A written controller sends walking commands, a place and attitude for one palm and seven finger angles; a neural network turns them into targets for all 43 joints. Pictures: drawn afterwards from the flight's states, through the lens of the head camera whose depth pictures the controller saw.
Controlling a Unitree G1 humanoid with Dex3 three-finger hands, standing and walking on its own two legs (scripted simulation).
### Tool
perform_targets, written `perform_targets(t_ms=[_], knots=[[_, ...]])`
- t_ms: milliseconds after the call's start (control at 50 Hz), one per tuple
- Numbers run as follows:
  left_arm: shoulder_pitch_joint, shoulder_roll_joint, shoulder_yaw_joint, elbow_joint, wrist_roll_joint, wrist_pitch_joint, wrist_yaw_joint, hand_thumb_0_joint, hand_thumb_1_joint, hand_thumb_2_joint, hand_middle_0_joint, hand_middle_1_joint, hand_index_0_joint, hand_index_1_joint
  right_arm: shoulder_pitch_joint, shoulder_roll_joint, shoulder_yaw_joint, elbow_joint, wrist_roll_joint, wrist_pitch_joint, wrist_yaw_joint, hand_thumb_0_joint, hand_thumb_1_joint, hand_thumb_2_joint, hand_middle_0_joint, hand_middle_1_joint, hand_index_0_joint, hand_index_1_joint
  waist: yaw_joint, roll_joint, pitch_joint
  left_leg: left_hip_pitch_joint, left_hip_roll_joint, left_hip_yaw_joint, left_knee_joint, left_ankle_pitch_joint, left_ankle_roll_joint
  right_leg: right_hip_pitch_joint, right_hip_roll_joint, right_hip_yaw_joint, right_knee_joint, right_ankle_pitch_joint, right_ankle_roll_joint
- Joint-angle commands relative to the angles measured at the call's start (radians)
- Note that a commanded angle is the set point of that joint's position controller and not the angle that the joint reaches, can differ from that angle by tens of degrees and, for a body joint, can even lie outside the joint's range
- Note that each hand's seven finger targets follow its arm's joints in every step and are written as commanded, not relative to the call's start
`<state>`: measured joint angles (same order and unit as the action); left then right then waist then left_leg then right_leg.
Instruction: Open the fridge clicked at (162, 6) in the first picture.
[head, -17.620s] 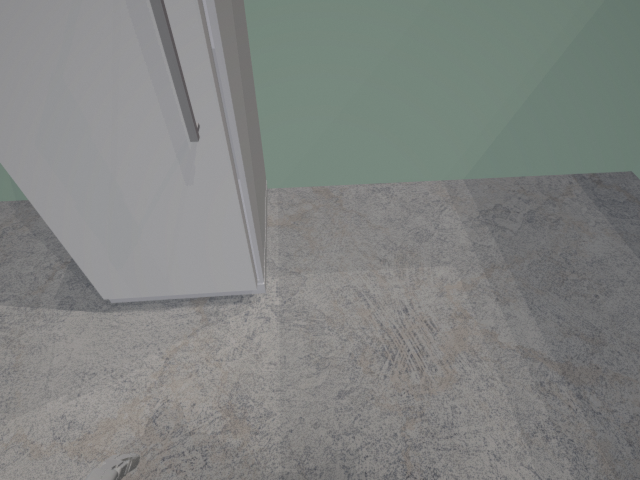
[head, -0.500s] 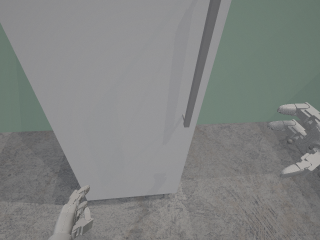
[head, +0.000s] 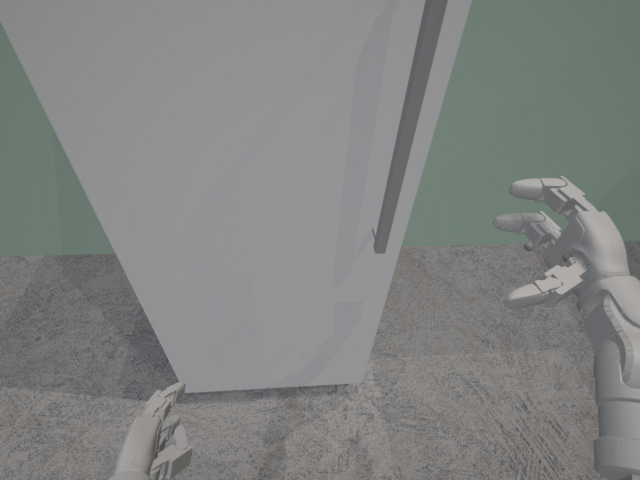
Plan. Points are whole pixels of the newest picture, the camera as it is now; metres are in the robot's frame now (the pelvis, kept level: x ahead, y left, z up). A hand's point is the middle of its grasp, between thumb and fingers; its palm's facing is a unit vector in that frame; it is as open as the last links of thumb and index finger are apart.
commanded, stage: move the hooked fingers beside the handle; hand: right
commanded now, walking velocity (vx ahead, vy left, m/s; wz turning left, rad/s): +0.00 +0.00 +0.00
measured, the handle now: (403, 121) +0.52 -0.08 +0.22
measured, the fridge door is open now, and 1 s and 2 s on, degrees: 0 0 0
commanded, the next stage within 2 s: feel for the door with the fingertips in 1.74 s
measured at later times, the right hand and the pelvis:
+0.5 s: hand (478, 202) +0.41 -0.17 +0.18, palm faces -0.07 +1.00 -0.01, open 14.0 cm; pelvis +0.01 +0.01 +0.00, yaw +1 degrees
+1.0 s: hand (441, 175) +0.47 -0.14 +0.17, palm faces -0.08 +1.00 +0.00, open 14.0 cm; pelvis +0.01 +0.02 +0.00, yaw +1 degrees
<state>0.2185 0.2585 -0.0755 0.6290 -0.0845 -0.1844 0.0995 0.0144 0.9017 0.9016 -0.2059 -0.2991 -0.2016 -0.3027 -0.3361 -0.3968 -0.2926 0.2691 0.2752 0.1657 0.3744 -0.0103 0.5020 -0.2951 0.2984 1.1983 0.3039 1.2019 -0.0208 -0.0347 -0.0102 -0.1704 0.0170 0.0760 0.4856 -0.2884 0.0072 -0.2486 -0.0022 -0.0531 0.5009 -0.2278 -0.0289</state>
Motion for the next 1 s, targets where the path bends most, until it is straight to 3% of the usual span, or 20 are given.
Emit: perform_targets(t_ms=[0, 40, 60, 120, 160, 220, 260, 340, 380, 460, 520, 560, 620, 680, 740, 760, 840, 860, 900, 980], knots=[[-0.104, 0.126, 0.048, -0.150, -0.001, -0.045, 0.015, 0.000, 0.900, 0.900, -0.200, -0.300, -0.200, -0.300, -0.498, -0.256, -0.079, -0.193, 0.004, -0.086, -0.032, 0.000, 0.500, -0.300, 0.300, 1.200, 0.300, 1.200, 0.026, -0.042, -0.235, -0.087, -0.012, -0.027, -0.081, 0.174, 0.020, 0.211, -0.013, 0.092, -0.066, 0.131, -0.008], [-0.093, 0.128, 0.050, -0.141, -0.001, -0.042, 0.019, 0.000, 0.900, 0.900, -0.200, -0.300, -0.200, -0.300, -0.506, -0.260, -0.084, -0.138, 0.001, -0.092, -0.036, 0.000, 0.500, -0.300, 0.300, 1.200, 0.300, 1.200, 0.029, -0.049, -0.237, -0.091, -0.013, -0.027, -0.081, 0.174, 0.021, 0.214, -0.015, 0.092, -0.063, 0.131, -0.005], [-0.085, 0.132, 0.050, -0.136, 0.000, -0.037, 0.017, 0.000, 0.900, 0.900, -0.200, -0.300, -0.200, -0.300, -0.524, -0.251, -0.065, -0.129, 0.000, -0.097, -0.034, 0.000, 0.500, -0.300, 0.300, 1.200, 0.300, 1.200, 0.031, -0.008, -0.247, -0.075, -0.014, -0.028, -0.084, 0.187, 0.021, 0.210, -0.017, 0.090, -0.059, 0.143, -0.009], [-0.084, 0.131, 0.054, -0.140, -0.001, -0.037, 0.015, 0.000, 0.900, 0.900, -0.200, -0.300, -0.200, -0.300, -0.546, -0.224, -0.045, -0.105, -0.002, -0.103, -0.031, 0.000, 0.500, -0.300, 0.300, 1.200, 0.300, 1.200, 0.029, -0.053, -0.272, -0.073, -0.011, -0.029, -0.070, 0.231, 0.024, 0.227, -0.012, 0.087, -0.052, 0.179, -0.007], [-0.071, 0.135, 0.055, -0.132, -0.002, -0.029, 0.011, 0.000, 0.900, 0.900, -0.200, -0.300, -0.200, -0.300, -0.510, -0.219, -0.041, -0.035, -0.002, -0.093, -0.029, 0.000, 0.500, -0.300, 0.300, 1.200, 0.300, 1.200, 0.027, 0.000, -0.246, -0.070, -0.011, -0.028, -0.073, 0.245, 0.024, 0.198, -0.016, 0.086, -0.047, 0.187, -0.009], [-0.059, 0.142, 0.061, -0.128, -0.004, -0.014, 0.011, 0.000, 0.900, 0.900, -0.200, -0.300, -0.200, -0.300, -0.557, -0.209, -0.027, 0.024, -0.005, -0.080, -0.033, 0.000, 0.500, -0.300, 0.300, 1.200, 0.300, 1.200, 0.039, 0.007, -0.218, -0.099, -0.010, -0.031, -0.072, 0.228, 0.018, 0.171, -0.012, 0.080, -0.048, 0.150, -0.011], [-0.055, 0.145, 0.064, -0.129, -0.003, -0.007, 0.006, 0.000, 0.900, 0.900, -0.200, -0.300, -0.200, -0.300, -0.555, -0.237, -0.048, 0.024, -0.008, -0.088, -0.044, 0.000, 0.500, -0.300, 0.300, 1.200, 0.300, 1.200, 0.029, 0.034, -0.238, -0.077, -0.008, -0.037, -0.073, 0.246, 0.018, 0.167, -0.013, 0.073, -0.040, 0.169, -0.015], [-0.044, 0.138, 0.067, -0.132, 0.001, 0.000, 0.004, 0.000, 0.900, 0.900, -0.200, -0.300, -0.200, -0.300, -0.655, -0.239, -0.049, -0.012, -0.021, -0.130, -0.070, 0.000, 0.500, -0.300, 0.300, 1.200, 0.300, 1.200, 0.039, -0.016, -0.295, -0.071, -0.011, -0.041, -0.061, 0.268, 0.019, 0.203, -0.011, 0.072, -0.033, 0.197, -0.015], [-0.032, 0.141, 0.070, -0.126, 0.004, 0.004, 0.003, 0.000, 0.900, 0.900, -0.200, -0.300, -0.200, -0.300, -0.680, -0.271, -0.077, -0.017, -0.023, -0.153, -0.078, 0.000, 0.500, -0.300, 0.300, 1.200, 0.300, 1.200, 0.039, 0.021, -0.332, -0.032, -0.012, -0.049, -0.056, 0.320, 0.017, 0.203, -0.010, 0.065, -0.026, 0.234, -0.022], [-0.003, 0.147, 0.072, -0.102, 0.003, 0.020, 0.005, 0.000, 0.900, 0.900, -0.200, -0.300, -0.200, -0.300, -0.677, -0.293, -0.088, 0.095, -0.031, -0.156, -0.078, 0.000, 0.500, -0.300, 0.300, 1.200, 0.300, 1.200, 0.044, 0.028, -0.289, -0.035, -0.010, -0.055, -0.059, 0.338, 0.012, 0.165, -0.010, 0.049, -0.020, 0.222, -0.023], [0.004, 0.147, 0.074, -0.102, -0.001, 0.029, 0.002, 0.000, 0.900, 0.900, -0.200, -0.300, -0.200, -0.300, -0.687, -0.232, -0.032, 0.161, -0.035, -0.142, -0.064, 0.000, 0.500, -0.300, 0.300, 1.200, 0.300, 1.200, 0.056, -0.017, -0.257, -0.068, -0.009, -0.059, -0.058, 0.335, 0.010, 0.150, -0.003, 0.040, -0.018, 0.200, -0.022], [0.022, 0.155, 0.080, -0.095, -0.002, 0.038, 0.001, 0.000, 0.900, 0.900, -0.200, -0.300, -0.200, -0.300, -0.692, -0.234, -0.026, 0.212, -0.035, -0.140, -0.058, 0.000, 0.500, -0.300, 0.300, 1.200, 0.300, 1.200, 0.063, 0.049, -0.251, -0.068, -0.008, -0.055, -0.056, 0.348, 0.008, 0.130, -0.008, 0.042, -0.010, 0.206, -0.025], [0.028, 0.154, 0.084, -0.105, 0.000, 0.042, -0.002, 0.000, 0.900, 0.900, -0.200, -0.300, -0.200, -0.300, -0.760, -0.234, -0.023, 0.171, -0.034, -0.164, -0.055, 0.000, 0.500, -0.300, 0.300, 1.200, 0.300, 1.200, 0.064, 0.003, -0.316, -0.057, -0.011, -0.059, -0.041, 0.382, 0.012, 0.162, -0.003, 0.047, -0.002, 0.239, -0.025], [0.040, 0.152, 0.086, -0.098, 0.003, 0.042, -0.004, 0.000, 0.900, 0.900, -0.200, -0.300, -0.200, -0.300, -0.815, -0.223, -0.019, 0.160, -0.026, -0.197, -0.061, 0.000, 0.500, -0.300, 0.300, 1.200, 0.300, 1.200, 0.071, 0.033, -0.351, -0.054, -0.018, -0.057, -0.037, 0.390, 0.010, 0.182, -0.004, 0.048, 0.005, 0.255, -0.029], [0.060, 0.155, 0.085, -0.073, 0.004, 0.048, -0.001, 0.000, 0.900, 0.900, -0.200, -0.300, -0.200, -0.300, -0.878, -0.230, -0.020, 0.243, -0.035, -0.211, -0.078, 0.000, 0.500, -0.300, 0.300, 1.200, 0.300, 1.200, 0.086, 0.029, -0.302, -0.090, -0.019, -0.061, -0.046, 0.342, 0.008, 0.153, -0.004, 0.047, 0.001, 0.206, -0.027], [0.070, 0.158, 0.086, -0.069, 0.004, 0.051, -0.001, 0.000, 0.900, 0.900, -0.200, -0.300, -0.200, -0.300, -0.878, -0.255, -0.039, 0.275, -0.035, -0.215, -0.089, 0.000, 0.500, -0.300, 0.300, 1.200, 0.300, 1.200, 0.085, 0.079, -0.287, -0.087, -0.019, -0.060, -0.049, 0.331, 0.004, 0.128, -0.005, 0.044, 0.005, 0.197, -0.032], [0.094, 0.158, 0.086, -0.051, 0.007, 0.061, -0.007, 0.000, 0.900, 0.900, -0.200, -0.300, -0.200, -0.300, -0.956, -0.239, -0.014, 0.393, -0.072, -0.230, -0.110, 0.000, 0.500, -0.300, 0.300, 1.200, 0.300, 1.200, 0.098, 0.003, -0.275, -0.125, -0.016, -0.065, -0.039, 0.301, 0.007, 0.105, -0.001, 0.043, 0.007, 0.171, -0.026], [0.108, 0.162, 0.089, -0.048, 0.011, 0.064, -0.009, 0.000, 0.900, 0.900, -0.200, -0.300, -0.200, -0.300, -0.964, -0.251, -0.021, 0.416, -0.079, -0.240, -0.117, 0.000, 0.500, -0.300, 0.300, 1.200, 0.300, 1.200, 0.100, 0.028, -0.290, -0.115, -0.016, -0.063, -0.032, 0.315, 0.006, 0.102, -0.003, 0.043, 0.018, 0.190, -0.029], [0.118, 0.161, 0.089, -0.046, 0.012, 0.065, -0.013, 0.000, 0.900, 0.900, -0.200, -0.300, -0.200, -0.300, -1.018, -0.240, -0.004, 0.425, -0.089, -0.262, -0.117, 0.000, 0.500, -0.300, 0.300, 1.200, 0.300, 1.200, 0.106, -0.030, -0.330, -0.125, -0.018, -0.067, -0.023, 0.320, 0.010, 0.120, -0.002, 0.047, 0.023, 0.195, -0.023], [0.149, 0.173, 0.095, -0.048, 0.019, 0.069, -0.017, 0.000, 0.900, 0.900, -0.200, -0.300, -0.200, -0.300, -0.982, -0.290, -0.067, 0.501, -0.080, -0.305, -0.112, 0.000, 0.500, -0.300, 0.300, 1.200, 0.300, 1.200, 0.093, 0.069, -0.378, -0.078, -0.024, -0.069, -0.007, 0.358, 0.007, 0.087, -0.006, 0.045, 0.027, 0.210, -0.027]])
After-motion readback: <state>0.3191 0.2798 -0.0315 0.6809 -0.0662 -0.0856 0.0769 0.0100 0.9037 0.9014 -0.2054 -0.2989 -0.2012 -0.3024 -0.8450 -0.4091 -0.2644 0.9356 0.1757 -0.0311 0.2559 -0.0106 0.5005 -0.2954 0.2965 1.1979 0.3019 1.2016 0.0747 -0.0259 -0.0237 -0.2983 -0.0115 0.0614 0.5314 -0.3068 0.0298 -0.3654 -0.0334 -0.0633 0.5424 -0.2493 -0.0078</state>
